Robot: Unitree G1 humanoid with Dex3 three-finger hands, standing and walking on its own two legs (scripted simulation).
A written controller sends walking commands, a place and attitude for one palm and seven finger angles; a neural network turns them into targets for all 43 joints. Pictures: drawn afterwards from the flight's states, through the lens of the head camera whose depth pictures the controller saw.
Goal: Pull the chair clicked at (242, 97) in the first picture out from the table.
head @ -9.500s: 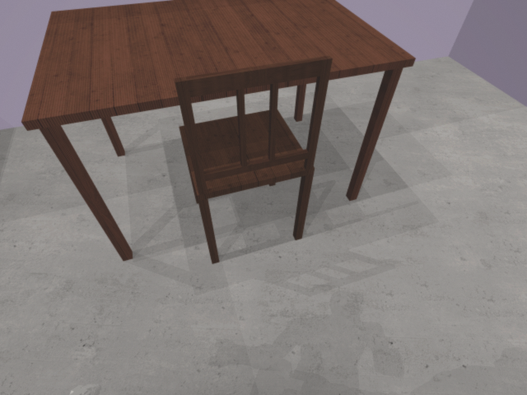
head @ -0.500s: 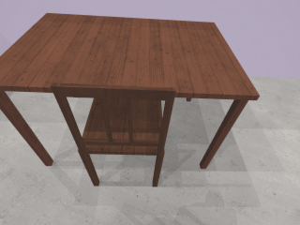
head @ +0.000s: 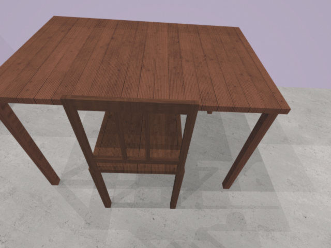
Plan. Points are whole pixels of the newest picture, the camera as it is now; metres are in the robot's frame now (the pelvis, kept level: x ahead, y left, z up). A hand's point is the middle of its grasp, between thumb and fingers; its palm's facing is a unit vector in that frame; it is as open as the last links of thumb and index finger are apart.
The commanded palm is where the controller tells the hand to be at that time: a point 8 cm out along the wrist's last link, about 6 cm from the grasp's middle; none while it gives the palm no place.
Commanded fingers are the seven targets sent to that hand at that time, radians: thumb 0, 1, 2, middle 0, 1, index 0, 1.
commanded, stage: look again from close up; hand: left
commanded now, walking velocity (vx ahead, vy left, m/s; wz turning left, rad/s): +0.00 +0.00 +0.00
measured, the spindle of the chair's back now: (121, 137) +0.50 +0.19 -0.10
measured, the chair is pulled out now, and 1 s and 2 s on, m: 0.00 0.00 0.00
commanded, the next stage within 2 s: raise the hand toward the chair's back in 1.30 s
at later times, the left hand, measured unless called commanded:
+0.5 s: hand out of the picture -0.02 +0.16 -0.18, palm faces +0.02 -0.99 -0.15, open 7.4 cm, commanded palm none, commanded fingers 0.00 0.90 0.90 -0.20 -0.30 -0.20 -0.30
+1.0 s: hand out of the picture -0.01 +0.15 -0.18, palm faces +0.02 -0.99 -0.15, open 7.4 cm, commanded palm none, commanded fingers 0.00 0.90 0.90 -0.20 -0.30 -0.20 -0.30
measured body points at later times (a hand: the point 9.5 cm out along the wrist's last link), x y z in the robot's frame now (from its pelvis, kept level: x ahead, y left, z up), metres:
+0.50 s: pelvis +0.01 +0.00 +0.00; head +0.01 +0.02 +0.45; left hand -0.02 +0.21 -0.17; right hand +0.00 -0.21 -0.15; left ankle +0.03 +0.07 -0.74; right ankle -0.02 -0.15 -0.74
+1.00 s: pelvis +0.02 +0.00 +0.00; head +0.02 +0.01 +0.45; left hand -0.01 +0.20 -0.16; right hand +0.00 -0.22 -0.15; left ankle +0.03 +0.07 -0.74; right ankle -0.02 -0.15 -0.74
